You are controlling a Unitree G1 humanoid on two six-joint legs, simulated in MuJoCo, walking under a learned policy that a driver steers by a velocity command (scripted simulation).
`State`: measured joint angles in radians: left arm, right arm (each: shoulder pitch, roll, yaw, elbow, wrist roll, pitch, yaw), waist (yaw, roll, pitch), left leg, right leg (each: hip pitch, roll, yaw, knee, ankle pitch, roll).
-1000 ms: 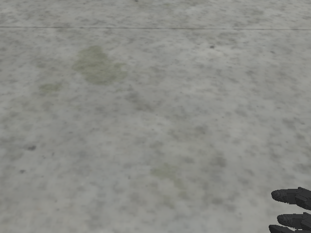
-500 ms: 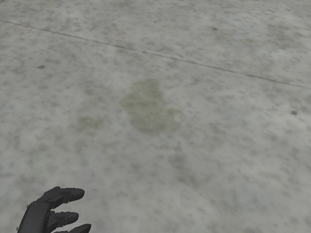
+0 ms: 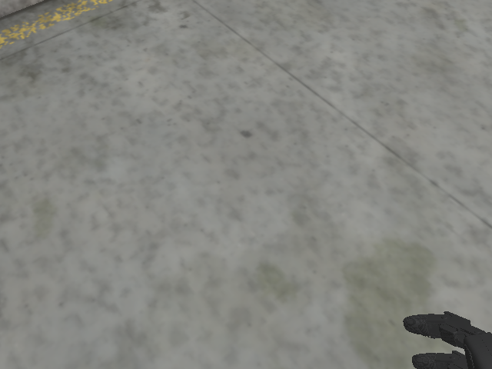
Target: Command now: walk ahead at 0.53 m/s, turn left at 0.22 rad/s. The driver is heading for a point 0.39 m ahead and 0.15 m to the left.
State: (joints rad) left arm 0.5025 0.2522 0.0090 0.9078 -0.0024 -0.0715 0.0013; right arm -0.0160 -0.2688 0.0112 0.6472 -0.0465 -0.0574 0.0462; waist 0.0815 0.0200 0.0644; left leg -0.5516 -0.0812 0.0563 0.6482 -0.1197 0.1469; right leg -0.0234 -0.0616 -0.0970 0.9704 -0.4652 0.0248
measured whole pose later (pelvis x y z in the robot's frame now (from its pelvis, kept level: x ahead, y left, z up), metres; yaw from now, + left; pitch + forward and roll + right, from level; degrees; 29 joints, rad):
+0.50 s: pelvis +0.26 -0.04 +0.02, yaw +13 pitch +2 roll +0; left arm 0.02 0.24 0.02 0.65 0.03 -0.04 0.02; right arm 0.22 -0.32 -0.07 0.76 0.03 0.04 -0.04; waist -0.04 -0.01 0.07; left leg -0.43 -0.10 -0.13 1.24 -0.57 -0.05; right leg -0.47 0.03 -0.01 0.51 -0.08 -0.03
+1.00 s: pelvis +0.28 +0.00 +0.03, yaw +17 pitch -1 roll -1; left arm 0.18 0.26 0.04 0.85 0.02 0.00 0.02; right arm 0.16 -0.19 -0.02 0.80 -0.01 0.00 -0.01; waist 0.03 -0.03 0.02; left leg -0.24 -0.02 -0.03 0.55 -0.30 0.02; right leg -0.26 -0.02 0.00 0.51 -0.23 0.03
